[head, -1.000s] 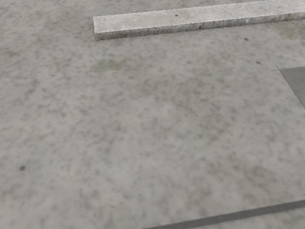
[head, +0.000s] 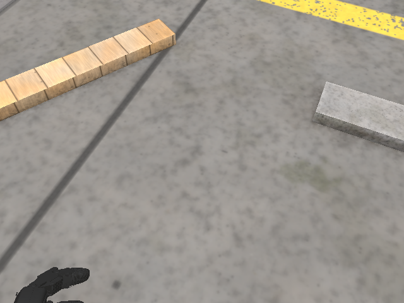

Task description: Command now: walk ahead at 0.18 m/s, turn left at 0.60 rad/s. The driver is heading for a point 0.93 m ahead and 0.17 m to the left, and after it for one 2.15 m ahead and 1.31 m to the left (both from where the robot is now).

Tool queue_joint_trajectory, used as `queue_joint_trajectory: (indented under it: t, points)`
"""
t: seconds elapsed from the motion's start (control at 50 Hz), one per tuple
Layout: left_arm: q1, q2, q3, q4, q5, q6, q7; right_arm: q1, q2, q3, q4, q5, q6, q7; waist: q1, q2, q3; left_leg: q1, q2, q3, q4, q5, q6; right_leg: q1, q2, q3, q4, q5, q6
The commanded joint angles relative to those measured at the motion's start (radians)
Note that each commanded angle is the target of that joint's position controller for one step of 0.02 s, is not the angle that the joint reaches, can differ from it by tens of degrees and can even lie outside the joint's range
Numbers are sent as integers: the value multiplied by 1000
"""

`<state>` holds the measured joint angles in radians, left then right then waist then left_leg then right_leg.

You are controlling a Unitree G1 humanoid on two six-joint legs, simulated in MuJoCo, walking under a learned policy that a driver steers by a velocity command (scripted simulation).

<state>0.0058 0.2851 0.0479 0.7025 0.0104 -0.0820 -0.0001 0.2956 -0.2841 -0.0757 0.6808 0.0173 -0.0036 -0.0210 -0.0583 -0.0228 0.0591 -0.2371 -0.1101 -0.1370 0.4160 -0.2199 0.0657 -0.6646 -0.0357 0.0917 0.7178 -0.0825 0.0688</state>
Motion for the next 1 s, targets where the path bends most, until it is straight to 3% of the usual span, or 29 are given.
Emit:
queue_joint_trajectory:
  t: [0.02, 0.06, 0.1, 0.12, 0.14, 0.16, 0.18, 0.2, 0.24, 0.28, 0.38, 0.42, 0.5, 0.54, 0.56, 0.58, 0.6, 0.62, 0.64, 0.68, 0.72, 0.8, 0.9, 0.96, 1.0]
  points:
    - [0, 80, 21, -57, -8, 2, -8, -16, -160, -45, -64, 5, 2, -16, 33, 131, -171, -3, 197, -163, 2, 498, 111, 229, 78, -30, -117, 79, -3]
    - [20, 111, 35, -61, -4, -1, -8, -37, -149, -43, -72, 4, 6, -21, 55, 149, -161, 37, 205, -246, 57, 414, 97, 255, 74, 5, -186, 41, -22]
    - [88, 127, 46, -52, 8, -13, -4, -80, -119, -34, -94, 4, 5, -22, 101, 136, -169, 19, 143, -253, 181, 305, 49, 392, 31, -3, -316, 194, -64]
    - [150, 181, 56, -56, 27, -14, 7, -64, -60, -16, -116, -13, 0, -20, 104, 11, -263, -87, 64, -171, 406, 66, -2, 603, -149, 133, -284, 502, -131]
    - [169, 199, 53, -59, 56, 1, 11, 120, -30, -5, -107, -6, -2, -19, 25, -239, -359, -305, -65, -91, 642, -532, -62, 825, -400, 436, -278, 780, -328]
    - [157, 167, 55, -60, 19, 16, 9, 197, -134, -24, -78, -2, 5, -13, 8, -230, -395, -359, 21, -74, 792, -504, -100, 793, -460, 571, -310, 530, -388]
    - [119, 101, 36, -83, 6, 25, 13, 109, -197, -45, -65, 5, 24, -17, 42, -132, -294, -391, 60, -42, 859, -419, -128, 714, -378, 432, -322, 365, -348]
    - [91, 77, 26, -87, 10, 39, 16, 48, -200, -51, -69, 5, 45, -24, 48, -73, -238, -400, 81, -12, 872, -346, -141, 631, -311, 321, -341, 223, -304]
    - [38, 90, 23, -90, 12, 57, 23, 7, -166, -48, -89, 4, 72, -26, 36, -87, -148, -352, 104, 27, 875, -257, -153, 461, -235, 187, -404, 92, -281]
    - [36, 96, 27, -81, 19, 62, 29, 13, -113, -36, -97, 6, 74, -25, 34, -117, -134, -305, 104, 77, 794, -211, -154, 420, -187, 79, -438, 78, -277]
    - [63, 131, 43, -59, 9, 71, 38, -64, -91, -22, -131, -5, 65, -17, 70, -118, -177, -268, 160, 100, 592, -174, -147, 499, -250, 22, -450, 84, -319]
    - [67, 162, 56, -54, -4, 75, 32, -61, -95, -20, -132, -3, 63, -3, 71, -137, -184, -208, 167, 135, 505, -163, -124, 466, -257, 5, -490, -120, -304]
    - [86, 197, 69, -31, -37, 71, 14, -21, -108, -24, -104, -5, 54, 23, 51, -136, -153, -48, 143, 197, 296, -174, -49, 388, -273, -6, -527, -372, -268]
    - [78, 177, 61, -14, -49, 75, 7, 79, -86, -23, -40, -7, 45, 31, -1, -98, -137, 121, 104, 242, 92, -98, 5, 304, -234, -56, -468, -476, -221]
    - [72, 127, 47, -9, -42, 73, 2, 152, -85, -23, 1, -9, 40, 29, -27, -39, -116, 223, 96, 216, 9, -136, 29, 219, -178, -119, -352, -512, -169]
    - [54, 26, 15, -24, -19, 64, -18, 224, -126, -31, 19, -10, 32, 18, -41, 174, -105, 345, 296, -102, -127, -318, 95, 22, -77, -233, 0, -496, -80]
    - [23, 50, 24, -71, -18, 43, -28, 172, -273, -55, -23, -13, 20, 15, -16, 278, -18, 299, 493, -460, -229, -449, 242, -252, 26, -189, 186, -490, -50]
    - [-57, 133, 45, -90, -45, 23, -25, 123, -243, -52, -39, -36, -7, 14, -40, 200, 29, 210, 504, -496, -314, -551, 269, -280, -28, -69, 271, -396, -66]
    - [-28, 160, 56, -76, -56, 16, -25, 60, -199, -35, -42, -35, -30, 10, 6, 196, 62, 209, 466, -414, -315, -476, 225, -293, -49, -45, 278, -273, -77]
    - [33, 148, 58, -23, -21, 14, -24, 26, -142, -14, -38, -17, -49, 9, 30, 183, 29, 229, 386, -240, -299, -273, 154, -233, -64, -50, 238, -128, -58]
    - [44, 120, 53, -4, -16, 12, -29, 63, -125, -7, -24, -19, -60, 5, 32, 149, 4, 231, 345, -142, -302, -110, 128, -175, -49, -70, 222, -7, -44]
    - [-10, 75, 34, -11, -25, 10, -38, 124, -134, -10, 6, -19, -65, 3, 4, 140, 7, 226, 311, -23, -297, 52, 110, -103, -30, -89, 56, 128, -29]
    - [-129, 54, 13, -57, -36, -2, -65, 191, -155, -16, 55, -10, -58, 4, -46, 136, 72, 252, 342, 3, -284, 122, 124, -68, -14, -112, -117, 131, -48]
    - [-141, 63, 8, -75, -36, -14, -79, 196, -166, -21, 77, 1, -50, 3, -33, 144, 84, 296, 374, -2, -242, 212, 115, -33, -5, -116, -182, 60, -87]
    - [-84, 90, 17, -66, -30, -18, -78, 177, -182, -26, 83, 3, -45, 0, 7, 164, 40, 322, 378, 7, -169, 435, 95, 76, 25, -139, -203, 2, -120]
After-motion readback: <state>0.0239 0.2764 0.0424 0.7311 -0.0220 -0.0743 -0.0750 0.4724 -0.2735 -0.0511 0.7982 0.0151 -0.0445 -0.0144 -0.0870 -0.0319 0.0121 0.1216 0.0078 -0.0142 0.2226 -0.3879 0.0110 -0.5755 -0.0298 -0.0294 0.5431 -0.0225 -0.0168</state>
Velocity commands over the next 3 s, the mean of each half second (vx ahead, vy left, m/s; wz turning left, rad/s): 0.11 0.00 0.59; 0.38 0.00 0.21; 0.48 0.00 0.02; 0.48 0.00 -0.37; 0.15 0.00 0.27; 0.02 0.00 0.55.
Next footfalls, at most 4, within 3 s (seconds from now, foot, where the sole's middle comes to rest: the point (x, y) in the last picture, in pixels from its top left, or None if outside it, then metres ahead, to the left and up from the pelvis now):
0.12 right None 0.23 -0.12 -0.78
0.58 left None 0.08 0.10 -0.78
1.06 right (193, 283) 0.48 0.01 -0.78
1.56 left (91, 234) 0.66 0.35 -0.78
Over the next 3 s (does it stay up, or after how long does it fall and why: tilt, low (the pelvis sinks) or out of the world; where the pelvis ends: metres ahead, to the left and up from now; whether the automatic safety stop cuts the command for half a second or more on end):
stays up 0.90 0.29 0.00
